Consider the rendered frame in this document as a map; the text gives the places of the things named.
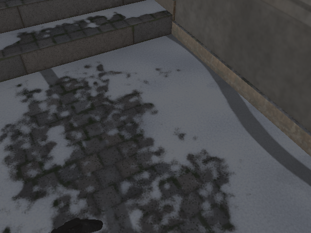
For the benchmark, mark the left robot hand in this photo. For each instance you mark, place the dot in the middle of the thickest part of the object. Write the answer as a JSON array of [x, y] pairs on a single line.
[[77, 225]]

